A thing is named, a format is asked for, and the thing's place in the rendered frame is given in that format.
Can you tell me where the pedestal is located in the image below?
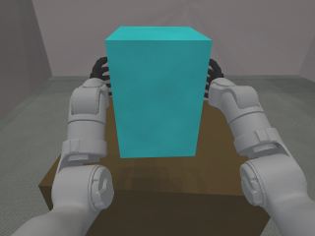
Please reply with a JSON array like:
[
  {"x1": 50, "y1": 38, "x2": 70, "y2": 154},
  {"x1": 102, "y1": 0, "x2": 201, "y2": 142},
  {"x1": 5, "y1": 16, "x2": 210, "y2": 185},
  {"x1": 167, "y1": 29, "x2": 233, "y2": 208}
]
[{"x1": 38, "y1": 96, "x2": 271, "y2": 236}]

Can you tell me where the right robot upper arm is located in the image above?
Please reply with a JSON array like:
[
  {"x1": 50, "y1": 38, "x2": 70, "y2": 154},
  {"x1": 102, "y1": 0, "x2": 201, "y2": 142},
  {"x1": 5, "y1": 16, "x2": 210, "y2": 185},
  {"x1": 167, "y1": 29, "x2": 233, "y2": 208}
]
[{"x1": 239, "y1": 152, "x2": 315, "y2": 236}]

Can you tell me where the robot left forearm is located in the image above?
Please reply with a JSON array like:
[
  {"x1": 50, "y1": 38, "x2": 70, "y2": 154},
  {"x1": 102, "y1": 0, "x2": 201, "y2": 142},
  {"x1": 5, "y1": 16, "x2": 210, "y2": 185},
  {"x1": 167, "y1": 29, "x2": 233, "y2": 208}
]
[{"x1": 51, "y1": 78, "x2": 110, "y2": 202}]

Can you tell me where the robot left hand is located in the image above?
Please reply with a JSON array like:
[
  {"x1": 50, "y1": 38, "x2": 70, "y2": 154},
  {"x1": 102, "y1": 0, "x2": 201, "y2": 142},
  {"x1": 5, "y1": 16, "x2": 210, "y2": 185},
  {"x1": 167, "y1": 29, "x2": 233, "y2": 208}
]
[{"x1": 90, "y1": 57, "x2": 112, "y2": 96}]

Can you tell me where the left robot upper arm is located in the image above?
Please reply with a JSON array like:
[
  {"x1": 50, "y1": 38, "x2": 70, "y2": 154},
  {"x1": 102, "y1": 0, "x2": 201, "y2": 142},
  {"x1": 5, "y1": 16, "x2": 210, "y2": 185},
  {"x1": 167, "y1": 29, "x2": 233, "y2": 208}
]
[{"x1": 11, "y1": 164, "x2": 114, "y2": 236}]

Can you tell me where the robot right hand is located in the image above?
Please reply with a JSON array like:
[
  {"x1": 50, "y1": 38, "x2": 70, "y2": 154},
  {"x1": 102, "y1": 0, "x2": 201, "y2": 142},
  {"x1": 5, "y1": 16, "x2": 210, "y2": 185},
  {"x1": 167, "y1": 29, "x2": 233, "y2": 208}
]
[{"x1": 204, "y1": 58, "x2": 224, "y2": 98}]

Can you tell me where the carton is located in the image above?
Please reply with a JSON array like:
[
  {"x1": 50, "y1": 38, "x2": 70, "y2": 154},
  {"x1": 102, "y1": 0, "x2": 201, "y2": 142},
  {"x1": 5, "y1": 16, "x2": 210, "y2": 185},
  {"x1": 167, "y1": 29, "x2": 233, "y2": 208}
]
[{"x1": 105, "y1": 27, "x2": 213, "y2": 158}]

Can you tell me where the robot right forearm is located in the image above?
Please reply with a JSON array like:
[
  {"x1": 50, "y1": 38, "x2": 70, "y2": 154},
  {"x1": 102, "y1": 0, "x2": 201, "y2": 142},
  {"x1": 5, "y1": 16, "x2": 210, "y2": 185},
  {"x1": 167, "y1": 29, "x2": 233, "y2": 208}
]
[{"x1": 208, "y1": 78, "x2": 308, "y2": 192}]

